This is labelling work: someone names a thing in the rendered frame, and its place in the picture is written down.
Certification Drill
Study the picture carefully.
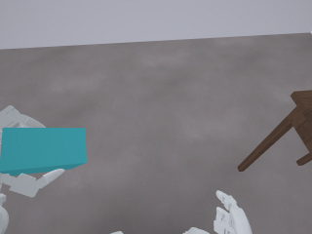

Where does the sponge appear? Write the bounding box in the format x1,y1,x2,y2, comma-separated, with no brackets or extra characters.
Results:
0,128,87,176

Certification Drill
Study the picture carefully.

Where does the robot left hand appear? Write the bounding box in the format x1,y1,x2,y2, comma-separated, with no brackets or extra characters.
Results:
0,105,65,198

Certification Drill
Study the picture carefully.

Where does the table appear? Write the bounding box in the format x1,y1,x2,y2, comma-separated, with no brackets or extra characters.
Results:
237,90,312,172

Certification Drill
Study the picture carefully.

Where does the robot right hand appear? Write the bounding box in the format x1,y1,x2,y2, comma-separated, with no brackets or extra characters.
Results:
214,190,253,234

